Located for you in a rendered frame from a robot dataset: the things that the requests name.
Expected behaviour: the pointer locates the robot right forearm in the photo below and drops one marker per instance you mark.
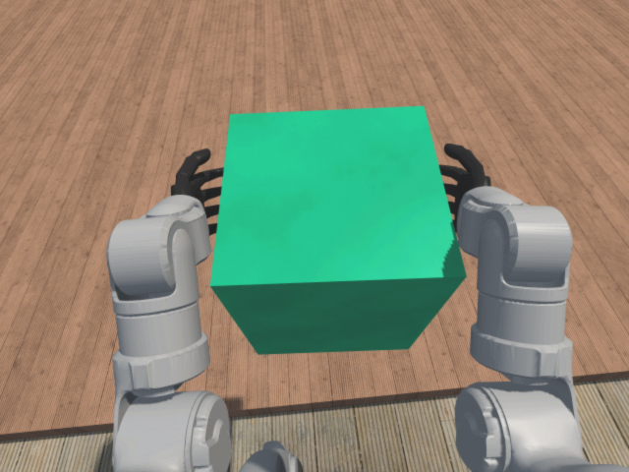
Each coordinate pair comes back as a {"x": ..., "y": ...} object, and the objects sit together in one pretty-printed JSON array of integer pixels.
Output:
[{"x": 523, "y": 257}]

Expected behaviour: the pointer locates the left robot thigh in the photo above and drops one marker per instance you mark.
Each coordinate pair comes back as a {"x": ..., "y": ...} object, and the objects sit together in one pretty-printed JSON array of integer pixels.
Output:
[{"x": 271, "y": 460}]

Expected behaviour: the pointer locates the robot left forearm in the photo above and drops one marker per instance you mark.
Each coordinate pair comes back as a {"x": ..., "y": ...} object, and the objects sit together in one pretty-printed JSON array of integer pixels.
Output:
[{"x": 152, "y": 263}]

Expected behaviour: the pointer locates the robot left shin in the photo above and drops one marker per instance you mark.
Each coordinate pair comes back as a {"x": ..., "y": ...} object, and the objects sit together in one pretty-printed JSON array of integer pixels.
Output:
[{"x": 274, "y": 444}]

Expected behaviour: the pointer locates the robot right upper arm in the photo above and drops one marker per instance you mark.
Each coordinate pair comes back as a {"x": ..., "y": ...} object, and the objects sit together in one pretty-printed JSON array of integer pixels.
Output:
[{"x": 512, "y": 427}]

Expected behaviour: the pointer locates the carton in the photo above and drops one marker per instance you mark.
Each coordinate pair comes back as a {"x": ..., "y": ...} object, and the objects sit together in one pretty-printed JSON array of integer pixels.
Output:
[{"x": 334, "y": 231}]

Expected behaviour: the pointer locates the robot left upper arm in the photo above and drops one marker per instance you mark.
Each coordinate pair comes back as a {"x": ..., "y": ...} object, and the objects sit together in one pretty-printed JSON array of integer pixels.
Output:
[{"x": 186, "y": 431}]

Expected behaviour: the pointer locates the right robot hand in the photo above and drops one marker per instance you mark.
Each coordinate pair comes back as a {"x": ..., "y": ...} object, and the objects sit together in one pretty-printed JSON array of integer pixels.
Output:
[{"x": 473, "y": 178}]

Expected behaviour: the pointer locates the left robot hand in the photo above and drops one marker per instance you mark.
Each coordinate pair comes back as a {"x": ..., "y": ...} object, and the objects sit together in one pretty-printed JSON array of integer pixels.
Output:
[{"x": 189, "y": 184}]

